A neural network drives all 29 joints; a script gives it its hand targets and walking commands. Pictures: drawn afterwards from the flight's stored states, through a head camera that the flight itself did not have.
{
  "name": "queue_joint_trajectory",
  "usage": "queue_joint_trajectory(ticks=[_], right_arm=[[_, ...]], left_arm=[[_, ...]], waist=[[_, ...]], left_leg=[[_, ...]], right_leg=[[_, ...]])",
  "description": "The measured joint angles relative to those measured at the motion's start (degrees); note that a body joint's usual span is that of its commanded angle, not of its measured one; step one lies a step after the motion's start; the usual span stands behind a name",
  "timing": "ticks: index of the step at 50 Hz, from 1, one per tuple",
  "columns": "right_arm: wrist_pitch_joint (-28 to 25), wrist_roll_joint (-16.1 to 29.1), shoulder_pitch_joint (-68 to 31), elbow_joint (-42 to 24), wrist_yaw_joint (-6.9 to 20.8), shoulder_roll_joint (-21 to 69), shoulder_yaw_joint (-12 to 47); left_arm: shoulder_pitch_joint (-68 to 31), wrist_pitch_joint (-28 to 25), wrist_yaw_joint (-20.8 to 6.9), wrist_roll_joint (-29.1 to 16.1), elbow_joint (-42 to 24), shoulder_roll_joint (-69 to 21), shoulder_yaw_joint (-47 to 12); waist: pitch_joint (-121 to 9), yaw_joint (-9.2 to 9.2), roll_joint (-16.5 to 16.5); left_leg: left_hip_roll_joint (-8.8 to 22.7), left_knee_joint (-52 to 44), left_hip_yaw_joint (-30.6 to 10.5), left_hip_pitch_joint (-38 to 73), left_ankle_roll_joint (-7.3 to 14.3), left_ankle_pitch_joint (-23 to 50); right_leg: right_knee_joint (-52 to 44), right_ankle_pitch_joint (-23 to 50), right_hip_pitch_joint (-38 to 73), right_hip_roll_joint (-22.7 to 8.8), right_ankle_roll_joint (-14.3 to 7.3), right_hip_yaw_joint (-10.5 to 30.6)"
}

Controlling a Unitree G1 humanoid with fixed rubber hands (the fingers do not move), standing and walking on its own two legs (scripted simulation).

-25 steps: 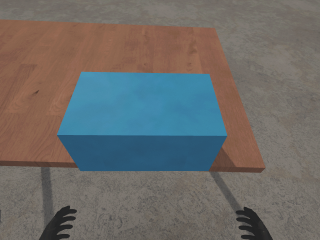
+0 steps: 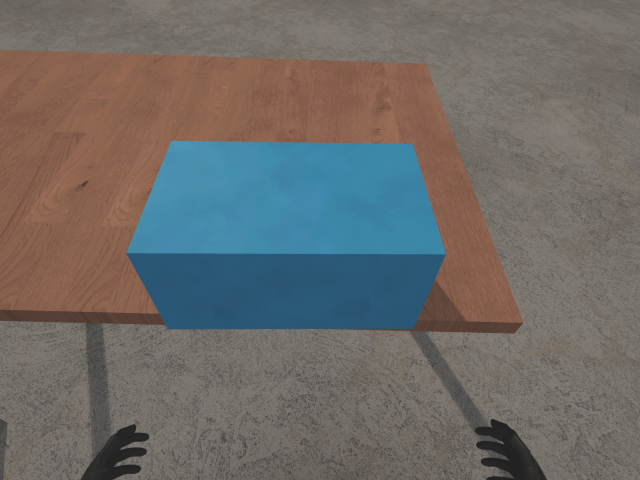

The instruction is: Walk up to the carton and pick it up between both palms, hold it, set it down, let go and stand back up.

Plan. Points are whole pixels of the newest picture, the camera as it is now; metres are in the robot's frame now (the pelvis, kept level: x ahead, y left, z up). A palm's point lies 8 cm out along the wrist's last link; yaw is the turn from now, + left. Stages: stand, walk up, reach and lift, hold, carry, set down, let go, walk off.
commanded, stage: stand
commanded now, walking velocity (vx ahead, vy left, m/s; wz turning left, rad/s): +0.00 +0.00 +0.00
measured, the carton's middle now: (292, 235) +0.38 +0.04 +0.10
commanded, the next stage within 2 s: walk up in 0.36 s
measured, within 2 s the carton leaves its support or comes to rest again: neither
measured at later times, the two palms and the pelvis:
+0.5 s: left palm out of the picture +0.09 +0.28 -0.09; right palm out of the picture +0.10 -0.26 -0.09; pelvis -0.02 +0.00 +0.00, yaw +0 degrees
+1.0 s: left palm out of the picture +0.08 +0.28 -0.09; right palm out of the picture +0.08 -0.26 -0.10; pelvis -0.03 +0.00 +0.00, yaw +0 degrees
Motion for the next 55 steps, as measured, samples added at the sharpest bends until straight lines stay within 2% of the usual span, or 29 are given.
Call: queue_joint_trajectory(ticks=[30, 55], right_arm=[[0.03, 0.00, 0.00, 5.34, 0.00, -0.22, 0.00], [1.55, 0.00, 0.00, 5.99, 0.00, -0.59, 0.00]], left_arm=[[-0.01, 0.00, -0.36, 0.00, 4.17, 0.03, 0.00], [0.20, -0.01, -0.32, 0.00, 5.11, 0.27, 0.00]], waist=[[0.01, 0.00, 0.32], [0.70, 0.00, 0.54]], left_leg=[[0.00, -0.02, 0.00, 0.01, 0.00, 1.88], [-0.02, -0.04, 0.00, 0.01, 0.01, 2.44]], right_leg=[[0.00, 1.88, 0.00, 0.00, 0.00, 0.00], [0.00, 2.42, -0.01, -0.02, 0.00, 0.01]])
